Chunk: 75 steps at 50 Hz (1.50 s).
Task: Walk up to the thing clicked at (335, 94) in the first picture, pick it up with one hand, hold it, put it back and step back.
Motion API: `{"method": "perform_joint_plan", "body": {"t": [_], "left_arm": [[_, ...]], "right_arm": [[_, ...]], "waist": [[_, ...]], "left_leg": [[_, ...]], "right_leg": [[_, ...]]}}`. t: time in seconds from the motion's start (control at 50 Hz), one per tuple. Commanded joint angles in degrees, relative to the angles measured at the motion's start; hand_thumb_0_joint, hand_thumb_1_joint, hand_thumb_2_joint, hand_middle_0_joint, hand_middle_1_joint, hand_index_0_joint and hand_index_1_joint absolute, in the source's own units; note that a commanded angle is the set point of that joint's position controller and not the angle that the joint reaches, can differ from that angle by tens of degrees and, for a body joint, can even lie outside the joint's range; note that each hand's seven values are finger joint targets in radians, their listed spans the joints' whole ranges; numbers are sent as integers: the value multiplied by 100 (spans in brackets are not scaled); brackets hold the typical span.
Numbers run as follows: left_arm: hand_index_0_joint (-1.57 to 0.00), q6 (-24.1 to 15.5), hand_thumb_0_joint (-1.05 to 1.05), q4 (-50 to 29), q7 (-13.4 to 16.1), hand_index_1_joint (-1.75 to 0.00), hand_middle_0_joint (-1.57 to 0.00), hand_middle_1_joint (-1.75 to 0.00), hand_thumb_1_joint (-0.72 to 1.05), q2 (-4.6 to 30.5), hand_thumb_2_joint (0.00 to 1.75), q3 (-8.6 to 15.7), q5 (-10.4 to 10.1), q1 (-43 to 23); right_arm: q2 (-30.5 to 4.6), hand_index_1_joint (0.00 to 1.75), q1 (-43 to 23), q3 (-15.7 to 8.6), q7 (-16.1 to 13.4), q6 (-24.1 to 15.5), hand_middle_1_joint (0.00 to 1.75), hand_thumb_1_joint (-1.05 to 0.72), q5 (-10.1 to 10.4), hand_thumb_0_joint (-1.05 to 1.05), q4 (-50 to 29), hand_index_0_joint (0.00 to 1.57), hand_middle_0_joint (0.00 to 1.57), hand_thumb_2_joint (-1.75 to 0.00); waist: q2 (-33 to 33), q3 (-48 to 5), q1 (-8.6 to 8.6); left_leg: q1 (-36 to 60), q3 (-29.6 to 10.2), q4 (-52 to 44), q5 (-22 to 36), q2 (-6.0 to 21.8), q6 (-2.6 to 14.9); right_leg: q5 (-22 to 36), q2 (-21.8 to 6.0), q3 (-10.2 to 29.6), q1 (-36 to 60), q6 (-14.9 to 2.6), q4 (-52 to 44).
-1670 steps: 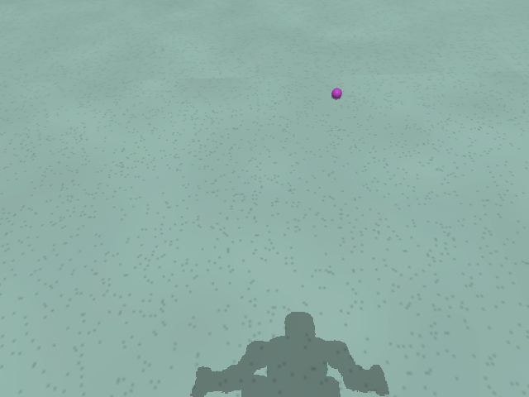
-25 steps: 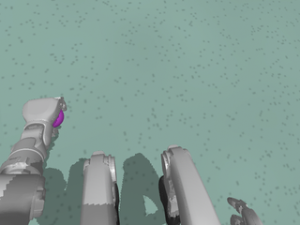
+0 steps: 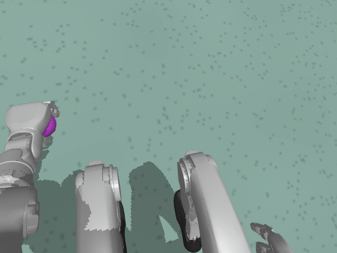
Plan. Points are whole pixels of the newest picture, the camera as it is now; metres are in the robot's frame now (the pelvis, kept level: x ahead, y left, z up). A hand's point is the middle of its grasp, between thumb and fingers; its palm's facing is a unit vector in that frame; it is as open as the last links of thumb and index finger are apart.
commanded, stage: crouch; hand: left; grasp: from above
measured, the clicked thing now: (41, 124) +0.43 +0.29 -0.18
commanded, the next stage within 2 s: lower in 0.26 s
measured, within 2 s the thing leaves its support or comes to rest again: neither
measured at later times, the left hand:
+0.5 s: hand (47, 134) +0.41 +0.29 -0.22, palm faces -0.47 -0.08 -0.88, open 8.6 cm
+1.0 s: hand (56, 135) +0.42 +0.29 -0.28, palm faces -0.45 -0.11 -0.89, open 8.6 cm
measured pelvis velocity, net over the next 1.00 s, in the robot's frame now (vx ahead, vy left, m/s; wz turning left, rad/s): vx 0.00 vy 0.00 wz -0.06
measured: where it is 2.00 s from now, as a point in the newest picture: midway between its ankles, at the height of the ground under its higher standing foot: (154, 236)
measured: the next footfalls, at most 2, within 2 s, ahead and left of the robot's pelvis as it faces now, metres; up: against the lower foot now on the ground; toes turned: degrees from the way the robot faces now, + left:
none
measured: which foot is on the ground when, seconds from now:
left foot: down 0.00-1.00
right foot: down 0.00-1.00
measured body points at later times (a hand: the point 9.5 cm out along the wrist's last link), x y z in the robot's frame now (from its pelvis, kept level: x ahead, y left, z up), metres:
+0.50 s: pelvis +0.00 +0.00 -0.04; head +0.23 +0.05 +0.34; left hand +0.44 +0.29 -0.17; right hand +0.07 -0.27 -0.16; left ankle +0.08 +0.13 -0.35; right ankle +0.09 -0.12 -0.35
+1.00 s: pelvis +0.00 +0.00 -0.07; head +0.25 +0.07 +0.30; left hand +0.44 +0.29 -0.23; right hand +0.06 -0.28 -0.18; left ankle +0.08 +0.13 -0.35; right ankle +0.09 -0.12 -0.35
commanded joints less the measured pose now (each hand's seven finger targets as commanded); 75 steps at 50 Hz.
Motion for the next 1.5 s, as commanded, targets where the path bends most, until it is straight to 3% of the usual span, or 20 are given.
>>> {"method": "perform_joint_plan", "body": {"t": [0.0,0.34,0.44,0.52,0.62,0.66,0.84,0.88,0.9,0.96,0.98,1.04,1.1,1.18,1.24,1.32,1.36,1.42,1.46,1.48], "left_arm": [[-87,-15,0,-825,260,-73,-83,-77,48,1595,69,254,-43,-1864],[-85,-67,0,-271,320,-69,-82,-72,43,1713,66,195,-31,-1857],[-87,-146,0,-102,292,-66,-85,-68,43,1649,67,120,-46,-1855],[-88,-285,0,-243,418,-67,-86,-70,45,2028,66,376,2,-1912],[-88,-336,0,29,576,-68,-85,-71,46,2016,66,371,58,-1867],[-88,-317,0,16,648,-68,-86,-70,46,2088,68,416,88,-1754],[-91,-258,0,29,881,-66,-90,-67,50,2219,71,529,150,-1848],[-92,-225,0,342,886,-67,-90,-69,53,1993,72,460,105,-1716],[-92,-271,0,152,907,-68,-89,-71,54,2211,72,559,111,-1868],[-91,-253,0,687,901,-68,-89,-71,52,2042,69,407,119,-1573],[-91,-317,0,299,960,-68,-88,-71,53,2390,70,663,107,-1797],[-94,-300,0,429,1011,-72,-91,-75,57,2444,75,732,176,-1569],[-94,-313,0,721,1013,-71,-91,-74,57,2172,74,526,124,-1633],[-95,-399,0,614,1133,-72,-92,-76,59,2745,74,861,229,-1624],[-95,-413,0,706,1213,-73,-92,-77,60,2674,77,874,279,-1664],[-95,-437,0,826,1239,-75,-92,-78,60,2473,77,631,249,-1780],[-95,-445,0,959,1309,-77,-91,-81,61,2768,76,793,287,-1705],[-95,-460,0,963,1376,-75,-92,-79,61,2679,77,718,270,-1756],[-94,-455,0,1105,1376,-75,-90,-79,60,2487,74,454,247,-1850],[-94,-456,0,1111,1428,-75,-90,-79,59,2832,74,717,249,-1778]], "right_arm": [[-1276,30,1074,-393,-31,-60,30,-91,-25,0,-89,20,20,-90],[-1326,30,964,-175,-57,-79,30,-91,-83,0,18,20,20,-90],[-1372,30,984,-126,-29,-85,30,-91,-109,0,42,20,20,-90],[-1401,30,987,-45,-4,-92,30,-91,-179,0,56,20,20,-90],[-1475,30,873,3,35,-142,30,-91,-240,0,0,20,20,-90],[-1462,30,788,22,30,-127,30,-91,-258,0,-13,20,20,-90],[-1532,30,869,96,121,-212,30,-90,-379,0,113,20,20,-90],[-1546,30,881,122,172,-253,30,-90,-400,0,107,20,20,-90],[-1616,30,858,119,195,-284,30,-90,-418,0,80,20,20,-90],[-1558,30,776,213,237,-317,30,-90,-424,0,45,20,20,-90],[-1630,30,837,210,247,-327,30,-90,-477,0,13,20,20,-89],[-1625,30,811,214,288,-346,30,-90,-503,0,40,20,20,-90],[-1631,30,762,279,341,-392,30,-90,-514,0,58,20,20,-90],[-1801,30,749,300,357,-417,30,-90,-590,0,10,20,20,-90],[-1811,30,789,317,398,-438,30,-90,-643,0,46,20,20,-90],[-1763,30,712,401,449,-530,30,-90,-690,0,36,20,20,-90],[-1820,30,803,408,471,-565,30,-90,-725,0,140,20,20,-90],[-1870,30,708,448,512,-619,30,-90,-760,0,111,20,20,-90],[-1826,30,600,528,549,-696,30,-90,-758,0,46,20,20,-90],[-1896,30,674,494,545,-697,30,-90,-764,0,108,20,20,-90]], "waist": [[1299,-3873,-7],[1291,-3645,-54],[1166,-3311,-214],[1191,-3454,-167],[1380,-3299,-236],[1450,-3425,-127],[1595,-3323,-308],[1482,-3153,-416],[1574,-3194,-440],[1502,-2976,-408],[1450,-3160,-451],[1574,-3244,-366],[1537,-2916,-490],[1700,-2946,-438],[1661,-2810,-555],[1711,-2798,-666],[1793,-2768,-650],[1784,-2688,-679],[1736,-2549,-738],[1673,-2613,-712]], "left_leg": [[3047,406,-1206,755,-75,213],[2482,429,-705,671,-74,209],[2312,349,-501,698,-56,218],[2125,409,-284,871,-59,231],[2131,346,-247,649,-50,200],[2224,338,-205,689,-42,182],[2185,260,0,925,-16,168],[2107,272,109,1001,-11,176],[2102,226,101,1005,-4,169],[1887,224,166,753,-4,188],[1856,213,212,907,4,198],[1967,230,290,1093,19,181],[1825,159,304,850,23,173],[1836,117,315,775,24,152],[1759,90,385,780,42,149],[1863,41,434,843,53,143],[1827,36,445,880,57,143],[1813,4,454,818,70,130],[1674,8,513,665,69,147],[1650,3,530,706,87,165]], "right_leg": [[1184,76,-318,1428,-356,-1322],[1140,142,-426,1182,-348,-878],[1198,154,-508,952,-335,-722],[1381,168,-485,1247,-283,-650],[1143,200,-570,995,-316,-538],[1175,207,-568,979,-327,-473],[1474,242,-700,924,-305,-244],[1551,235,-723,905,-282,-214],[1557,247,-768,874,-298,-149],[1324,270,-747,876,-291,-227],[1486,286,-780,1067,-263,-217],[1698,297,-762,1185,-257,-108],[1439,316,-847,894,-290,-70],[1339,324,-918,917,-309,-23],[1352,345,-952,855,-303,19],[1459,357,-995,859,-274,83],[1529,368,-972,942,-268,104],[1431,376,-1030,897,-280,83],[1321,380,-1008,848,-278,69],[1384,395,-973,985,-250,18]]}}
